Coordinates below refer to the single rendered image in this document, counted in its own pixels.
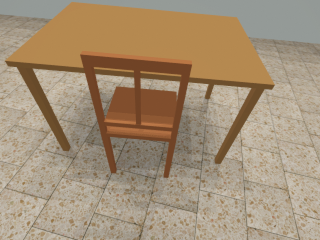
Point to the chair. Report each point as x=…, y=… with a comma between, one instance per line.
x=137, y=113

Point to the table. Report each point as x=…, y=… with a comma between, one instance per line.
x=218, y=46

